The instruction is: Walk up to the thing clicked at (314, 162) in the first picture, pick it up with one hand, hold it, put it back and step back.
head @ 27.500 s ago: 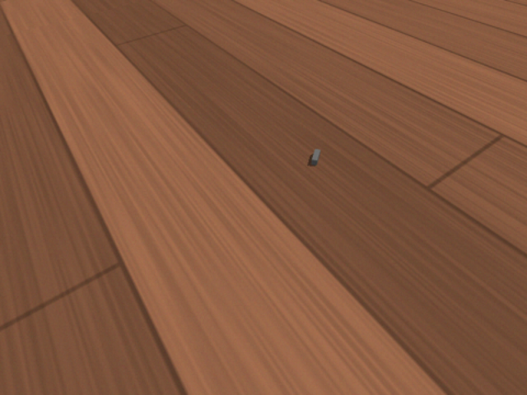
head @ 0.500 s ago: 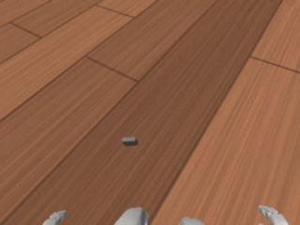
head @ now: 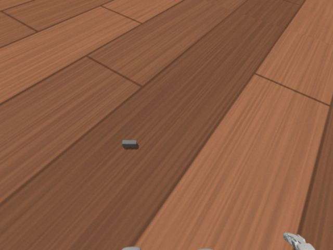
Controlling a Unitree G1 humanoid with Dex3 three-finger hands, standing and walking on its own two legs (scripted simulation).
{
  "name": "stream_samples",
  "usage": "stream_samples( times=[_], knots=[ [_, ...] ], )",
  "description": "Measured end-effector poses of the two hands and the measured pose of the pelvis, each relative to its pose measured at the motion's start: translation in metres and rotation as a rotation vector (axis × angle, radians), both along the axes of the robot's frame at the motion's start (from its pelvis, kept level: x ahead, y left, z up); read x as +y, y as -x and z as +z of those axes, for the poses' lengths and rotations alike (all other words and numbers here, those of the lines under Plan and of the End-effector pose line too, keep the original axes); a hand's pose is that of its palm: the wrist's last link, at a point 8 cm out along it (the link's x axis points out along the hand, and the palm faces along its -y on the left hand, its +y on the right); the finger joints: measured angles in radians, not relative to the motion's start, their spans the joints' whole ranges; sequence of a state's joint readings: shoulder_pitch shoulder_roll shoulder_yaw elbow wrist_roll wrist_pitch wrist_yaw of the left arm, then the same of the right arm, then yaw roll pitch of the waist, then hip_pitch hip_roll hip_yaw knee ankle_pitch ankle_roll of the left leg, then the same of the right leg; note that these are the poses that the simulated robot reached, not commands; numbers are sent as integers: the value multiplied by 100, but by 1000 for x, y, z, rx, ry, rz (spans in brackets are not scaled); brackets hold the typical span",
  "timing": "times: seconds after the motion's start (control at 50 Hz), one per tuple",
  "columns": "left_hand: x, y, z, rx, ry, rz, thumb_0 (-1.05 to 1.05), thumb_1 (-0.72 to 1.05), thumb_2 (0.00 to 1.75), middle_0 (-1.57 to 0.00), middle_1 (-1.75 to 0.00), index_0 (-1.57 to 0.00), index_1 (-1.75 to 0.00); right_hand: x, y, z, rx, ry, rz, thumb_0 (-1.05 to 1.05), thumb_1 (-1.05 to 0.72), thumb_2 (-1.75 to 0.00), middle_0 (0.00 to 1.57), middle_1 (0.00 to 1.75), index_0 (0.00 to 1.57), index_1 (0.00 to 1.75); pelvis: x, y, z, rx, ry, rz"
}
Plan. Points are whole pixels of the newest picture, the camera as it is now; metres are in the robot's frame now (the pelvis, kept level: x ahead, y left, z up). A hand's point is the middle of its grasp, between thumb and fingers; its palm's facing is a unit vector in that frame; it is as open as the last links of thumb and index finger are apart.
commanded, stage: walk up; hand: left
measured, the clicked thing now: (129, 143) +0.84 +0.26 -0.75
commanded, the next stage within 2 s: stand in 1.28 s
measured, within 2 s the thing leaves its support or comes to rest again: neither
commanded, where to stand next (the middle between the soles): +0.47 +0.01 m, yaw +3 degrees
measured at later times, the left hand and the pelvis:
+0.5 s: hand out of the picture +0.04 +0.27 -0.15, palm faces +0.05 -0.92 -0.39, open 7.4 cm; pelvis -0.01 -0.01 +0.00, yaw +3 degrees
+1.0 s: hand out of the picture +0.12 +0.24 -0.14, palm faces +0.07 -0.93 -0.35, open 7.4 cm; pelvis +0.02 -0.02 +0.00, yaw +3 degrees
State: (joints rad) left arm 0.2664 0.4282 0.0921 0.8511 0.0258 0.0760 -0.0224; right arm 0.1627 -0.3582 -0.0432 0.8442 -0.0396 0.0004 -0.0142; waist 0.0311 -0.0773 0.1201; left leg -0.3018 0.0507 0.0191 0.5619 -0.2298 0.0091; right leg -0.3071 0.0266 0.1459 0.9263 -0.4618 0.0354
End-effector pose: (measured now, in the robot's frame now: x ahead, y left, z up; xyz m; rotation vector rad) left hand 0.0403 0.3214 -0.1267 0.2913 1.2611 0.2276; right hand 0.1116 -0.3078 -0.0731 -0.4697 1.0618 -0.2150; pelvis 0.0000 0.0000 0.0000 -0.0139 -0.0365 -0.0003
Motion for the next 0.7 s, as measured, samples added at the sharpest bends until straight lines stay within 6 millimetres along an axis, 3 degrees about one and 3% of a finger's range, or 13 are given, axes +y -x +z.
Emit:
stream_samples(
  times=[0.14,0.24,0.36,0.44,0.5,0.6,0.7],
  knots=[
    [-26,45,13,16,-60,-3,1,90,89,-21,-30,-20,-30,-31,29,-28,-29,-71,-45,0,-90,-90,20,30,21,30,-22,21,-8,-31,17,-12],
    [-33,53,32,-7,-82,18,1,90,89,-21,-30,-20,-30,-32,55,-41,44,-125,-72,1,-90,-90,20,30,20,29,-24,22,0,-21,-20,-8],
    [-20,38,33,-63,-94,31,0,90,89,-21,-30,-20,-30,-19,71,-51,165,-132,-40,1,-90,-90,20,30,20,29,-19,18,-2,-8,-8,46],
    [-6,24,19,-61,-83,30,0,90,89,-21,-30,-20,-30,-4,63,-49,165,-120,-36,1,-90,-90,20,30,20,29,-10,14,-7,-15,-40,51],
    [-7,10,14,-49,-60,21,0,90,89,-21,-30,-20,-30,3,56,-40,121,-120,-40,1,-90,-90,20,30,20,29,-6,11,-4,-12,-23,51],
    [-15,-18,16,-86,-29,-14,0,90,89,-21,-30,-20,-30,-2,45,-27,91,-97,-47,1,-90,-90,20,30,21,30,-9,1,2,-5,-17,41],
    [-28,-37,13,-112,-38,-29,0,90,89,-21,-30,-20,-30,-17,29,-34,71,-88,-50,0,-90,-90,20,30,21,30,-19,-5,-4,-11,-25,33]
  ],
)
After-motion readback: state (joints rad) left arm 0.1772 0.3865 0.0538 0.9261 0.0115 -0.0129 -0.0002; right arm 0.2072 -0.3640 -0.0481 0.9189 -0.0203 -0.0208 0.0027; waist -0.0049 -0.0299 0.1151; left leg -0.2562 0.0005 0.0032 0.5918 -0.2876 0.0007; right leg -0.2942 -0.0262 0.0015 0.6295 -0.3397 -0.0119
